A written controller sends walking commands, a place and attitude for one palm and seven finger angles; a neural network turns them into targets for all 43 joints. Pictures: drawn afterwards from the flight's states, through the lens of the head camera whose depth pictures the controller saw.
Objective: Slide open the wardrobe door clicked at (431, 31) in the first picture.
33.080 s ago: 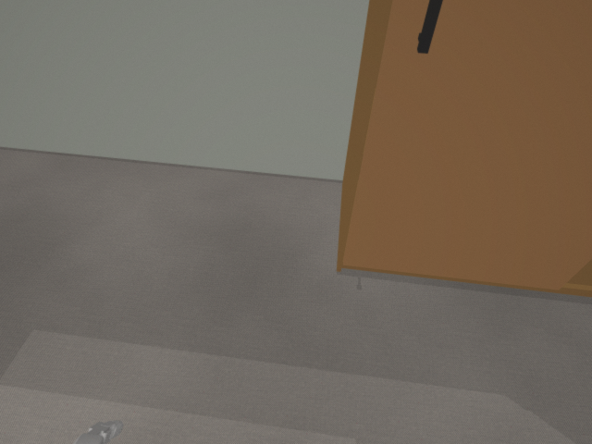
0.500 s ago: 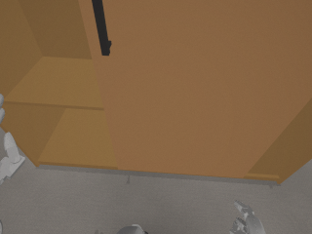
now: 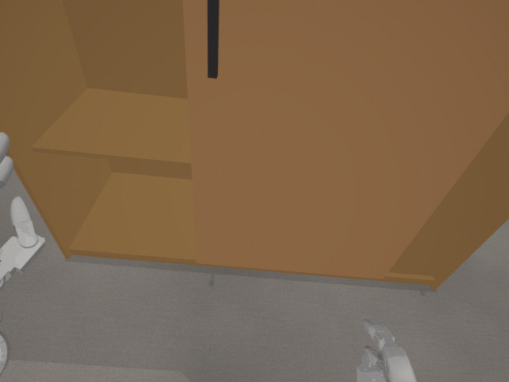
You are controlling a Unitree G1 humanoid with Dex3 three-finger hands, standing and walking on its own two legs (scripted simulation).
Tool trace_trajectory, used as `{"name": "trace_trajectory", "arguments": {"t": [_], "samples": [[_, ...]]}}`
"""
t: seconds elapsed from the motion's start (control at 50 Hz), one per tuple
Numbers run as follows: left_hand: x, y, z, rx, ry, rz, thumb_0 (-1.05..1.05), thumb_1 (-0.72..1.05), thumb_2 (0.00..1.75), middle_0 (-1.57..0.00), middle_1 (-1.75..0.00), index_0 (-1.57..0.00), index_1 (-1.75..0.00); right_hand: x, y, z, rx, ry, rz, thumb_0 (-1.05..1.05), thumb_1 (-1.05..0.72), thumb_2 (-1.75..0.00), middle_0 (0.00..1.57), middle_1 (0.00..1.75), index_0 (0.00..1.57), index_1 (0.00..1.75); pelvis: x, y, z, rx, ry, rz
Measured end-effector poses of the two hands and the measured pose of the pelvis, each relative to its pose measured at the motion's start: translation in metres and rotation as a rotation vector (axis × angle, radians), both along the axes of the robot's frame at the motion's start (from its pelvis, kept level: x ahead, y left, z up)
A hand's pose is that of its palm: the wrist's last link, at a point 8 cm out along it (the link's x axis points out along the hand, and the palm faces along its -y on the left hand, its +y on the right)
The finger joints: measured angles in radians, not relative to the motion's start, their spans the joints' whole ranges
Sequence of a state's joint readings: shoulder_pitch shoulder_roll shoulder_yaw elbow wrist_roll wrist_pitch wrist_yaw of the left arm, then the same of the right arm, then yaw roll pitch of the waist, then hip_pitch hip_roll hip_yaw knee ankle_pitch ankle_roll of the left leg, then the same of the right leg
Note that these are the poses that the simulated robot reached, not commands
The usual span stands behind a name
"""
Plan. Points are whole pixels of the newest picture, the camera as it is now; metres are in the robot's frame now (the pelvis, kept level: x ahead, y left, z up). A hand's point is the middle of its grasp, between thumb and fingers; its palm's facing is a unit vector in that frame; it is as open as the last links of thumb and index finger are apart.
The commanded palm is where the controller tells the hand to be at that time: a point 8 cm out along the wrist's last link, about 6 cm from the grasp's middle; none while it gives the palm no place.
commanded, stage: stop stepping back and stand still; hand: left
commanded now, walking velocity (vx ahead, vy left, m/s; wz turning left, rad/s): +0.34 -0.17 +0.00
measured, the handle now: (214, 22) +0.71 +0.21 +0.27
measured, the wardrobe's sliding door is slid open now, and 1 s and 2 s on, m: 0.56 0.56 0.56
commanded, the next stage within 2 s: let the arm hang, fingers relaxed in 0.76 s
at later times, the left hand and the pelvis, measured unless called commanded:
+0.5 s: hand out of the picture +0.07 +0.31 +0.18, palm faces +0.46 -0.81 -0.36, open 7.4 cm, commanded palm +0.01 +0.34 +0.19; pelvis -0.15 +0.05 +0.01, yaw -4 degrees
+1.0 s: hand out of the picture +0.06 +0.31 -0.02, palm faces +0.16 -0.89 -0.43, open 7.4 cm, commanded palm none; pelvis -0.14 +0.07 -0.01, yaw +1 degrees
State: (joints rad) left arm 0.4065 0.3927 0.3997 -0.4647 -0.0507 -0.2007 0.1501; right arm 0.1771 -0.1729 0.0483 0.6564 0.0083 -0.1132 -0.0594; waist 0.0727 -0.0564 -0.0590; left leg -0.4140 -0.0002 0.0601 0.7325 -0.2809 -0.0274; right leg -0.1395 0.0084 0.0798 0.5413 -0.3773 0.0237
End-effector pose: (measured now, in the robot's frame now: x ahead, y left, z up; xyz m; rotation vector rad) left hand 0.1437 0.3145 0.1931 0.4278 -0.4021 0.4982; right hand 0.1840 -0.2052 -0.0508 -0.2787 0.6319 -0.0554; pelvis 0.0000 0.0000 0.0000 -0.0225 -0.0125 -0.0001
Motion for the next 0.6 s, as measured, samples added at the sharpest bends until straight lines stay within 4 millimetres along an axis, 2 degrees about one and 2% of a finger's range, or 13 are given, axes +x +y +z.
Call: {"name": "trace_trajectory", "arguments": {"t": [0.04, 0.08, 0.14, 0.22, 0.28, 0.34, 0.38, 0.42, 0.52, 0.6], "samples": [[0.003, 0.011, -0.01, -0.03, 0.014, -0.017, 0.01, 0.89, 0.9, -0.21, -0.3, -0.21, -0.3, -0.016, -0.001, 0.0, -0.016, -0.034, -0.039, 0.02, -0.9, -0.89, 0.21, 0.3, 0.21, 0.3, -0.015, 0.011, -0.006, -0.02, -0.001, 0.01], [0.004, 0.016, -0.02, -0.06, 0.061, -0.04, 0.01, 0.89, 0.9, -0.21, -0.3, -0.21, -0.3, -0.038, -0.001, 0.004, -0.018, -0.035, -0.078, 0.02, -0.9, -0.89, 0.21, 0.3, 0.21, 0.3, -0.034, 0.017, -0.004, -0.008, -0.018, -0.01], [-0.006, 0.01, -0.024, -0.07, 0.137, -0.108, 0.02, 0.9, 0.9, -0.2, -0.3, -0.21, -0.3, -0.078, 0.0, 0.013, -0.02, -0.021, -0.125, 0.02, -0.9, -0.89, 0.21, 0.3, 0.21, 0.3, -0.056, 0.023, 0.006, -0.013, -0.034, -0.04], [-0.04, -0.007, 0.0, -0.006, 0.16, -0.211, 0.02, 0.9, 0.9, -0.21, -0.3, -0.21, -0.3, -0.129, -0.001, 0.021, -0.023, 0.034, -0.178, 0.02, -0.9, -0.89, 0.21, 0.3, 0.21, 0.3, -0.077, 0.028, 0.021, -0.031, -0.036, -0.071], [-0.065, -0.008, 0.022, 0.072, 0.163, -0.216, 0.02, 0.89, 0.9, -0.21, -0.3, -0.21, -0.3, -0.159, -0.003, 0.019, -0.021, 0.075, -0.214, 0.02, -0.9, -0.9, 0.21, 0.3, 0.21, 0.3, -0.091, 0.032, 0.029, -0.044, -0.025, -0.071], [-0.087, 0.005, 0.034, 0.18, 0.159, -0.144, 0.02, 0.89, 0.9, -0.21, -0.3, -0.22, -0.3, -0.178, -0.006, 0.004, -0.011, 0.091, -0.222, 0.02, -0.9, -0.9, 0.21, 0.3, 0.21, 0.3, -0.112, 0.032, 0.021, -0.001, -0.006, -0.049], [-0.1, 0.015, 0.031, 0.203, 0.132, -0.097, 0.01, 0.89, 0.9, -0.21, -0.3, -0.22, -0.3, -0.187, -0.009, -0.013, -0.014, 0.101, -0.208, 0.01, -0.9, -0.9, 0.21, 0.3, 0.21, 0.3, -0.129, 0.035, 0.007, 0.032, 0.002, -0.078], [-0.107, 0.025, 0.025, 0.161, 0.114, -0.066, 0.01, 0.89, 0.9, -0.21, -0.3, -0.22, -0.3, -0.2, -0.01, -0.024, -0.015, 0.135, -0.208, 0.01, -0.9, -0.9, 0.21, 0.3, 0.21, 0.3, -0.141, 0.039, 0.004, 0.018, -0.01, -0.091], [-0.114, 0.032, -0.007, -0.027, 0.136, -0.046, 0.01, 0.89, 0.9, -0.21, -0.3, -0.21, -0.3, -0.228, 0.0, -0.023, -0.002, 0.147, -0.247, 0.02, -0.91, -0.9, 0.21, 0.3, 0.21, 0.3, -0.147, 0.048, 0.008, 0.032, -0.006, -0.069], [-0.118, 0.027, -0.022, -0.073, 0.145, -0.113, 0.02, 0.89, 0.9, -0.21, -0.3, -0.21, -0.3, -0.236, 0.008, -0.021, -0.055, 0.125, -0.25, 0.02, -0.9, -0.9, 0.21, 0.3, 0.21, 0.3, -0.152, 0.063, 0.003, 0.029, -0.006, -0.052]]}}
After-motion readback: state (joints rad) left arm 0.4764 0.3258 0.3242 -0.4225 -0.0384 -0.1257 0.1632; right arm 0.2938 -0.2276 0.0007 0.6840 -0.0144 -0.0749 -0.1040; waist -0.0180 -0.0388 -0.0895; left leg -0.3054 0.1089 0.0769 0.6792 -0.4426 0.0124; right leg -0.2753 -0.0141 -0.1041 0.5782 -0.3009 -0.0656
